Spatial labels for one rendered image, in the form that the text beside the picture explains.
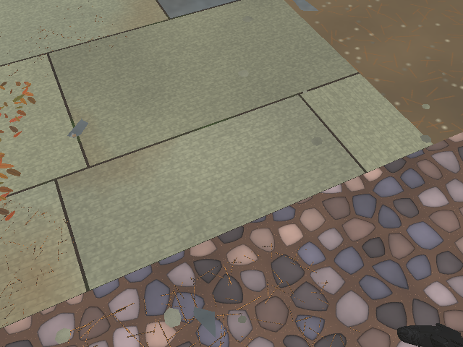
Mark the robot right hand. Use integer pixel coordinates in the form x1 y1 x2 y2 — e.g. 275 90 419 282
397 323 463 347

